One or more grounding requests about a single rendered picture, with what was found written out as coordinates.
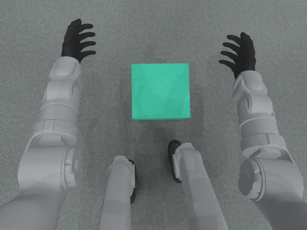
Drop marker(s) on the robot left forearm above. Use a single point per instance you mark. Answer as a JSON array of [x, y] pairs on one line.
[[57, 124]]

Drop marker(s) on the carton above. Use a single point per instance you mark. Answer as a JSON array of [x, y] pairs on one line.
[[160, 91]]

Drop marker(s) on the robot left upper arm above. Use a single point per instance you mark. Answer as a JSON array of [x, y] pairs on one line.
[[47, 173]]

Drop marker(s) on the robot shin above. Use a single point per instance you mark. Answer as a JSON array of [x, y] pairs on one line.
[[187, 145], [120, 158]]

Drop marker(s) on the robot right forearm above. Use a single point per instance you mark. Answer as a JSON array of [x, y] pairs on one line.
[[260, 136]]

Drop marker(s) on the left robot shin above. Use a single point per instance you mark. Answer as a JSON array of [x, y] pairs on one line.
[[120, 158]]

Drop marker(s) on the robot right hand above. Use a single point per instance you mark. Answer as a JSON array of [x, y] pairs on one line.
[[245, 58]]

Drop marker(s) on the right robot shin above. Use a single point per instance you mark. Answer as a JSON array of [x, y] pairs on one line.
[[187, 145]]

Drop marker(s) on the robot right upper arm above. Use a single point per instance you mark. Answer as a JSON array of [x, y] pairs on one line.
[[275, 187]]

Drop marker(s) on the robot left hand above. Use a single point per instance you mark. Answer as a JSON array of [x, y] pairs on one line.
[[71, 46]]

